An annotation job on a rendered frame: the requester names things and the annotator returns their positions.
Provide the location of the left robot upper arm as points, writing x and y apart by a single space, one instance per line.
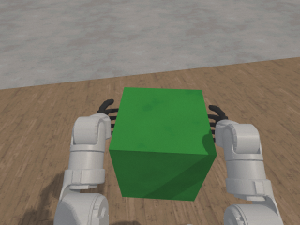
83 209

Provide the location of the robot right hand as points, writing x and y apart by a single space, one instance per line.
220 116

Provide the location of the robot right forearm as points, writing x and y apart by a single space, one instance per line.
243 154

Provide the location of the robot left forearm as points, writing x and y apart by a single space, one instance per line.
86 157

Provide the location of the carton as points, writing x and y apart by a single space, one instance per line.
162 145

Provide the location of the robot left hand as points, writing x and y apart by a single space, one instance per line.
102 109

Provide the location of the right robot upper arm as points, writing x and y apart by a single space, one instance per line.
250 214

